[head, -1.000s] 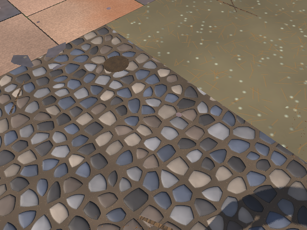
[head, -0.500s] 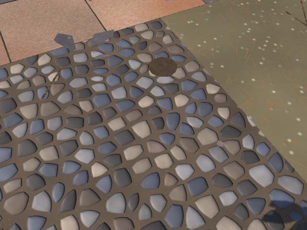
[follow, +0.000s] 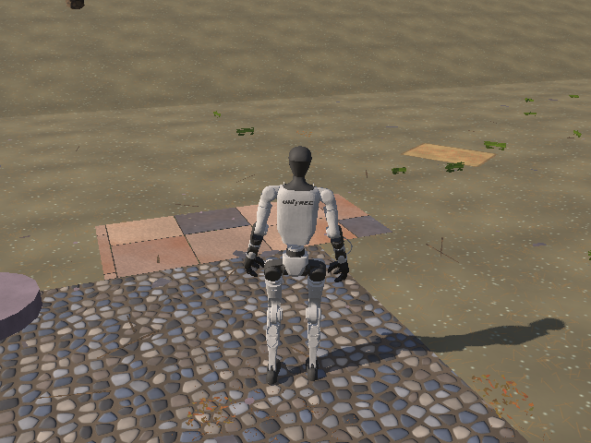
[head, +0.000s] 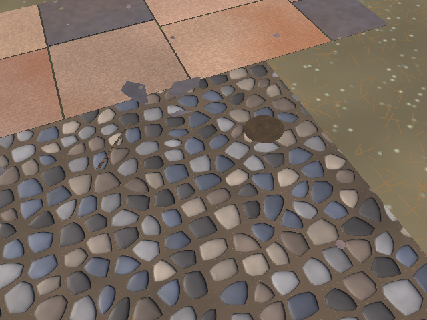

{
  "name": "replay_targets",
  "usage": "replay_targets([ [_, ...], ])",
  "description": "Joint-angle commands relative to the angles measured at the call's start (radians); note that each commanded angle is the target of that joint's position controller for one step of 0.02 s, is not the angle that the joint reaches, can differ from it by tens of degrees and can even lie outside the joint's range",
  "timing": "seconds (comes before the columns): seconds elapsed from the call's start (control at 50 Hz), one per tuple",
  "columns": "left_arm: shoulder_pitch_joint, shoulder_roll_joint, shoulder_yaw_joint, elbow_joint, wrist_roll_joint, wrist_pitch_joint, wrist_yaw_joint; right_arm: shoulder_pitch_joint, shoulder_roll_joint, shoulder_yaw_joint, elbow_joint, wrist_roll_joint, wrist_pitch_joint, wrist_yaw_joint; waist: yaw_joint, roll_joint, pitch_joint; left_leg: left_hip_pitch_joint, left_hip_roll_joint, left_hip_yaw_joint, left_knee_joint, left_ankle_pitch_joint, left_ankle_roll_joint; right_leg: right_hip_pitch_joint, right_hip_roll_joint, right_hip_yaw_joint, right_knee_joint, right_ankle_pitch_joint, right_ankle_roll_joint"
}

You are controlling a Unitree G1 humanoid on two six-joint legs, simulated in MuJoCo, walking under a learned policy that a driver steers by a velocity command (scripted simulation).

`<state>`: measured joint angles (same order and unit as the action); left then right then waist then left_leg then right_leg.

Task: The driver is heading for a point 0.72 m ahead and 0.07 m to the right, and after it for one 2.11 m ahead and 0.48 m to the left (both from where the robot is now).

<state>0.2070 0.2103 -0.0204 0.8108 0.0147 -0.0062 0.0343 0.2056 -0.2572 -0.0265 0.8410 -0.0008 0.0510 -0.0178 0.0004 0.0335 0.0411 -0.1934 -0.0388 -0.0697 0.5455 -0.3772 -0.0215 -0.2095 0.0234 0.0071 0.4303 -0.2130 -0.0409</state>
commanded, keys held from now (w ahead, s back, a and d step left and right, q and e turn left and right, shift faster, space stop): no key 0.16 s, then w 0.78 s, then w+e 0.06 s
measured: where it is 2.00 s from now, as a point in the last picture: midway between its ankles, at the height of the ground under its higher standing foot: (234, 265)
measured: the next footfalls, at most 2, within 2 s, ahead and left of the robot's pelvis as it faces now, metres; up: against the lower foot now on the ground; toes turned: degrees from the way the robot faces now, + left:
left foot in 0.04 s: +0.01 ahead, +0.13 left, +0.00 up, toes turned -4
left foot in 0.88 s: +0.40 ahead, +0.09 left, +0.00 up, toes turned +3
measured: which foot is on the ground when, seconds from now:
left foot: up 0.00-0.02, down 0.04-0.46, up 0.48-0.86, down 0.88-1.00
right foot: down 0.00-0.88, up 0.90-1.00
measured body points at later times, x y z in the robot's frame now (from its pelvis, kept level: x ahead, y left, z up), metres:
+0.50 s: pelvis +0.05 -0.01 -0.01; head +0.05 -0.02 +0.44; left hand +0.10 +0.26 -0.14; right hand +0.04 -0.27 -0.16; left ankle -0.03 +0.12 -0.73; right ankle +0.03 -0.09 -0.74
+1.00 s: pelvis +0.29 +0.03 -0.01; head +0.32 +0.04 +0.43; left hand +0.27 +0.28 -0.17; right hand +0.41 -0.23 -0.14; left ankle +0.36 +0.09 -0.74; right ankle +0.14 -0.09 -0.65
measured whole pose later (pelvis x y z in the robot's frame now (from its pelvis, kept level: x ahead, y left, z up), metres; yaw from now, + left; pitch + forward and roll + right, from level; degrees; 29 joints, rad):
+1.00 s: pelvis +0.29 +0.03 -0.01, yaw -1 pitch -1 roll +0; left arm 0.36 0.21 0.03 1.04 0.01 -0.07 0.00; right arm 0.14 -0.24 -0.05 0.93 -0.02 -0.06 0.01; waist 0.03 -0.02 0.07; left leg -0.33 -0.05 0.12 0.52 -0.18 0.10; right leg -0.26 0.01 0.02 1.15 -0.36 -0.09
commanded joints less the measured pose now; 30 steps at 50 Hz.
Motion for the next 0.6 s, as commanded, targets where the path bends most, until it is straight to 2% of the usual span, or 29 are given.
replay_targets([
  [0.02, 0.004, 0.165, 0.045, -0.018, -0.006, -0.003, 0.001, 0.071, -0.065, -0.009, 0.010, -0.001, -0.008, -0.010, -0.023, -0.166, -0.102, 0.099, 0.017, 0.022, -0.203, 0.219, -0.003, 0.088, -0.171, 0.154, -0.039, 0.459, -0.070],
  [0.06, 0.021, 0.157, 0.048, -0.013, -0.004, -0.005, -0.007, 0.047, -0.125, -0.014, 0.017, -0.022, -0.020, -0.013, 0.006, -0.100, -0.081, 0.157, 0.112, -0.069, -0.171, 0.352, 0.016, -0.010, -0.134, 0.154, -0.064, 0.194, -0.023],
  [0.08, 0.034, 0.135, 0.047, 0.003, -0.009, -0.002, -0.010, 0.024, -0.136, -0.019, 0.040, -0.008, -0.021, -0.009, 0.025, -0.004, -0.028, 0.067, 0.109, -0.066, -0.145, 0.330, 0.041, 0.004, -0.089, 0.113, -0.101, 0.111, -0.016],
  [0.1, 0.017, 0.145, 0.049, 0.023, -0.006, 0.003, -0.007, 0.023, -0.099, -0.011, 0.047, -0.006, -0.026, -0.005, 0.000, -0.014, -0.006, 0.023, 0.105, -0.072, -0.168, 0.286, 0.045, 0.035, -0.085, 0.105, -0.085, 0.099, -0.013],
  [0.12, 0.008, 0.142, 0.051, 0.032, -0.004, 0.005, -0.005, 0.030, -0.087, -0.006, 0.062, -0.008, -0.032, -0.005, -0.003, -0.005, -0.004, 0.008, 0.104, -0.074, -0.186, 0.272, 0.044, 0.055, -0.090, 0.105, -0.075, 0.120, -0.016],
  [0.16, 0.011, 0.145, 0.056, 0.053, -0.004, 0.007, -0.007, 0.038, -0.088, -0.002, 0.090, -0.010, -0.039, -0.013, 0.001, 0.010, -0.013, 0.009, 0.102, -0.075, -0.202, 0.282, 0.045, 0.080, -0.098, 0.106, -0.064, 0.172, -0.021],
  [0.18, 0.026, 0.136, 0.054, 0.069, -0.002, 0.006, -0.010, 0.051, -0.085, 0.000, 0.108, -0.011, -0.041, -0.014, 0.003, 0.010, -0.042, 0.023, 0.095, -0.073, -0.216, 0.187, 0.050, 0.092, -0.091, 0.103, -0.075, 0.072, -0.023],
  [0.2, 0.028, 0.147, 0.060, 0.081, -0.002, 0.009, -0.011, 0.056, -0.095, -0.004, 0.118, -0.013, -0.041, -0.013, 0.005, 0.004, -0.025, 0.004, 0.077, -0.065, -0.205, 0.042, 0.065, 0.076, -0.067, 0.093, -0.063, -0.088, -0.031],
  [0.24, 0.025, 0.160, 0.070, 0.088, 0.004, 0.020, -0.019, 0.056, -0.111, -0.011, 0.117, -0.022, -0.035, -0.008, 0.004, -0.002, 0.052, -0.079, 0.066, -0.092, -0.203, -0.260, 0.109, -0.018, -0.045, 0.103, -0.047, -0.392, -0.059],
  [0.26, 0.017, 0.156, 0.070, 0.085, 0.004, 0.020, -0.023, 0.062, -0.114, -0.012, 0.115, -0.021, -0.036, -0.005, -0.002, 0.002, 0.100, -0.111, 0.077, -0.124, -0.217, -0.341, 0.129, -0.068, -0.044, 0.117, -0.038, -0.453, -0.069],
  [0.3, -0.022, 0.129, 0.066, 0.070, 0.005, 0.006, -0.031, 0.118, -0.123, -0.017, 0.130, -0.016, -0.047, -0.005, -0.031, 0.050, 0.126, -0.059, 0.139, -0.239, -0.277, -0.392, 0.175, -0.159, -0.022, 0.101, 0.045, -0.401, -0.065],
  [0.34, -0.068, 0.098, 0.059, 0.048, 0.015, -0.018, -0.041, 0.168, -0.173, -0.039, 0.155, -0.017, -0.060, -0.006, -0.049, 0.150, 0.122, 0.065, 0.271, -0.414, -0.397, -0.376, 0.241, -0.252, 0.019, -0.028, 0.188, -0.179, -0.037],
  [0.36, -0.082, 0.114, 0.063, 0.042, 0.018, -0.029, -0.043, 0.161, -0.169, -0.042, 0.153, -0.019, -0.065, -0.003, -0.052, 0.132, 0.120, 0.066, 0.297, -0.429, -0.412, -0.327, 0.255, -0.255, -0.003, -0.026, 0.215, -0.161, -0.037],
  [0.38, -0.069, 0.121, 0.066, 0.041, 0.015, -0.039, -0.047, 0.148, -0.166, -0.043, 0.149, -0.019, -0.071, 0.001, -0.038, 0.115, 0.105, 0.059, 0.292, -0.408, -0.405, -0.287, 0.254, -0.228, -0.009, -0.023, 0.208, -0.185, -0.043],
  [0.4, -0.032, 0.112, 0.064, 0.048, 0.012, -0.047, -0.051, 0.125, -0.167, -0.046, 0.148, -0.017, -0.075, 0.004, -0.009, 0.124, 0.110, 0.021, 0.280, -0.370, -0.379, -0.244, 0.247, -0.162, -0.014, -0.032, 0.147, -0.194, -0.052],
  [0.42, 0.035, 0.103, 0.065, 0.073, 0.006, -0.054, -0.051, 0.087, -0.150, -0.045, 0.141, -0.010, -0.078, 0.007, 0.031, 0.111, 0.110, -0.054, 0.237, -0.300, -0.344, -0.193, 0.219, -0.029, 0.001, -0.048, 0.057, -0.158, -0.060],
  [0.44, 0.146, 0.108, 0.071, 0.120, 0.001, -0.060, -0.047, 0.046, -0.134, -0.043, 0.127, -0.008, -0.081, 0.008, 0.080, 0.080, 0.092, -0.167, 0.179, -0.227, -0.272, -0.142, 0.185, 0.162, 0.018, -0.037, -0.014, -0.118, -0.062],
  [0.46, 0.274, 0.169, 0.090, 0.159, 0.005, -0.067, -0.035, -0.008, -0.096, -0.033, 0.095, -0.009, -0.090, 0.010, 0.135, -0.048, 0.071, -0.321, 0.098, -0.119, -0.091, -0.074, 0.141, 0.335, -0.087, 0.147, -0.123, -0.213, -0.089],
  [0.48, 0.403, 0.277, 0.120, 0.193, 0.008, -0.070, -0.031, -0.036, -0.037, -0.018, 0.056, -0.007, -0.102, 0.017, 0.168, -0.301, 0.028, -0.488, -0.029, 0.057, 0.230, -0.075, 0.096, 0.462, -0.304, 0.534, -0.284, -0.405, -0.170],
  [0.5, 0.396, 0.245, 0.113, 0.204, 0.009, -0.063, -0.033, -0.044, -0.111, -0.034, 0.051, -0.031, -0.104, 0.016, 0.129, -0.210, 0.065, -0.559, -0.001, 0.038, 0.407, -0.151, 0.108, 0.407, -0.393, 0.623, -0.280, -0.322, -0.208],
  [0.52, 0.311, 0.193, 0.098, 0.177, 0.013, -0.064, -0.035, -0.021, -0.099, -0.035, 0.069, -0.033, -0.107, 0.022, 0.074, -0.100, 0.093, -0.560, 0.050, 0.008, 0.489, -0.086, 0.120, 0.353, -0.362, 0.532, -0.258, -0.244, -0.207],
  [0.54, 0.251, 0.163, 0.090, 0.158, 0.014, -0.070, -0.036, -0.001, -0.072, -0.028, 0.083, -0.027, -0.112, 0.032, 0.042, -0.076, 0.087, -0.536, 0.079, 0.011, 0.506, -0.014, 0.120, 0.311, -0.324, 0.451, -0.269, -0.171, -0.190],
  [0.56, 0.221, 0.152, 0.084, 0.152, 0.012, -0.075, -0.035, -0.008, -0.065, -0.027, 0.082, -0.027, -0.114, 0.041, 0.024, -0.078, 0.082, -0.521, 0.100, 0.024, 0.497, 0.040, 0.114, 0.289, -0.291, 0.381, -0.291, -0.122, -0.175],
  [0.6, 0.235, 0.132, 0.074, 0.170, 0.006, -0.085, -0.032, -0.029, -0.061, -0.026, 0.077, -0.039, -0.105, 0.053, 0.019, -0.111, 0.064, -0.506, 0.105, 0.065, 0.480, 0.102, 0.088, 0.286, -0.240, 0.268, -0.300, 0.086, -0.158],
])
